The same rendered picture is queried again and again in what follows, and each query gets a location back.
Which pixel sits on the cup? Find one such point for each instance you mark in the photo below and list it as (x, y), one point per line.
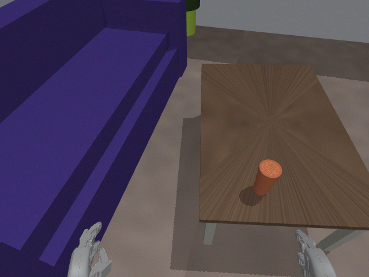
(268, 172)

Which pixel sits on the left robot hand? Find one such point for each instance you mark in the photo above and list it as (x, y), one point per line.
(82, 257)

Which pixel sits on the potted plant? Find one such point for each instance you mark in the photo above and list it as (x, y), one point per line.
(191, 6)

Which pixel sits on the right robot hand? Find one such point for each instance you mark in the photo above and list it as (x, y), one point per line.
(314, 262)

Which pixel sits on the sofa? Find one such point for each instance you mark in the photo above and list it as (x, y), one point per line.
(83, 84)

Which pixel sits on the coffee table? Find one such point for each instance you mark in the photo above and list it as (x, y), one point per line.
(250, 113)

